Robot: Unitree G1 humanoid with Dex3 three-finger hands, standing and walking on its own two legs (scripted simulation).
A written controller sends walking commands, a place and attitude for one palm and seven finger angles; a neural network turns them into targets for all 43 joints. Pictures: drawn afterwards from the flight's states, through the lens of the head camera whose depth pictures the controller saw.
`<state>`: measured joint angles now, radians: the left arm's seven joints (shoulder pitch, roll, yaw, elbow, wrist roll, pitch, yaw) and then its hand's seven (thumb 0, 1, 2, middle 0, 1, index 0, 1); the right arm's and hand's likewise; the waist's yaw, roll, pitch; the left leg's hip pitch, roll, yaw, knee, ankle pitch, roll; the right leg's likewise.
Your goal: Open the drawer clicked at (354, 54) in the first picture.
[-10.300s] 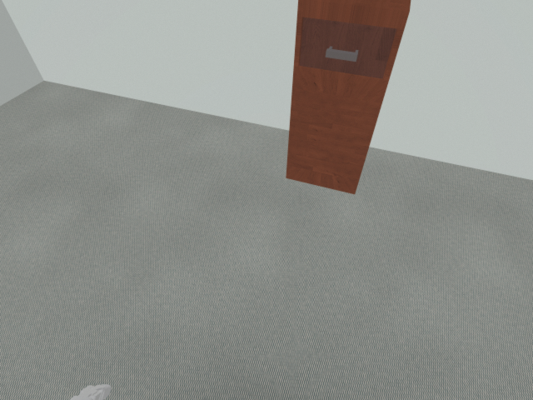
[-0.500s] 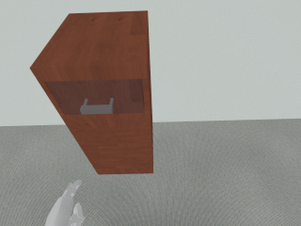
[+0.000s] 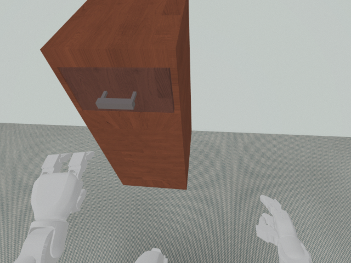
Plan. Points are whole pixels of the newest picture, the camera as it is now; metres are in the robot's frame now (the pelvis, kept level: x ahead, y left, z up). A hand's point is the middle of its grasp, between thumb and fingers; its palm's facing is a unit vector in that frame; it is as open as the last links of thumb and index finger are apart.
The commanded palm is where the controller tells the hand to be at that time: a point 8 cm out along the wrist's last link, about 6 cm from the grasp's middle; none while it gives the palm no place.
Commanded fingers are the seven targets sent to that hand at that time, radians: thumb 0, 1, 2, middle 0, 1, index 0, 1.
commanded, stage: raise the hand with hooked fingers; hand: left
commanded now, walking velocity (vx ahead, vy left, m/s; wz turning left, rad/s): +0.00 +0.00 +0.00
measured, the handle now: (117, 98) +0.56 +0.27 +0.03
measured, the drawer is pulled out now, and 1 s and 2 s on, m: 0.00 0.00 0.00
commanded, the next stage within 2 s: move the hooked fingers above the handle in 1.24 s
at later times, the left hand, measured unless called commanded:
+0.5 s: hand (74, 148) +0.32 +0.28 +0.10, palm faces +0.16 -0.08 -0.98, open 12.9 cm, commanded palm +0.29 +0.27 +0.15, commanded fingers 0.00 -0.48 0.31 -0.30 -1.18 -0.30 -1.18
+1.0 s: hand (66, 125) +0.34 +0.28 +0.14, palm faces +0.03 -0.09 -1.00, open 13.8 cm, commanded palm +0.31 +0.28 +0.20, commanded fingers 0.00 -0.50 0.30 -0.30 -1.20 -0.30 -1.20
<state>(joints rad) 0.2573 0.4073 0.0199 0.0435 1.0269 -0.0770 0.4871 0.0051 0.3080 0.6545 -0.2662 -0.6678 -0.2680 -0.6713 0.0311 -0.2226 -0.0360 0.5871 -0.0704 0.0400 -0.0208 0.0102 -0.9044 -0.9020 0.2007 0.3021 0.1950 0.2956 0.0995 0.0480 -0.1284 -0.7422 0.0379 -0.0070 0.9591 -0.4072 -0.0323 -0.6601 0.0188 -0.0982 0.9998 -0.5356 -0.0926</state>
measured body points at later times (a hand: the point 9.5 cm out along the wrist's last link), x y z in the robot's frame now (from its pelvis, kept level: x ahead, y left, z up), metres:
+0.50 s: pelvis +0.03 +0.05 +0.04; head +0.04 +0.01 +0.48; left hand +0.30 +0.28 +0.15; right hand +0.19 -0.22 -0.07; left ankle +0.04 +0.16 -0.68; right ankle -0.02 -0.06 -0.68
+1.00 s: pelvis +0.02 +0.07 +0.06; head +0.02 +0.03 +0.51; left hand +0.34 +0.29 +0.20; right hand +0.19 -0.16 -0.06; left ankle +0.04 +0.17 -0.68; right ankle -0.02 -0.06 -0.68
